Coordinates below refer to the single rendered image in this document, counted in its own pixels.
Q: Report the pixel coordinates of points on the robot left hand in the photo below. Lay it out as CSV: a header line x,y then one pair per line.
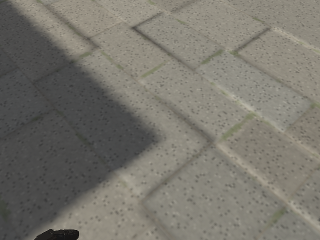
x,y
66,234

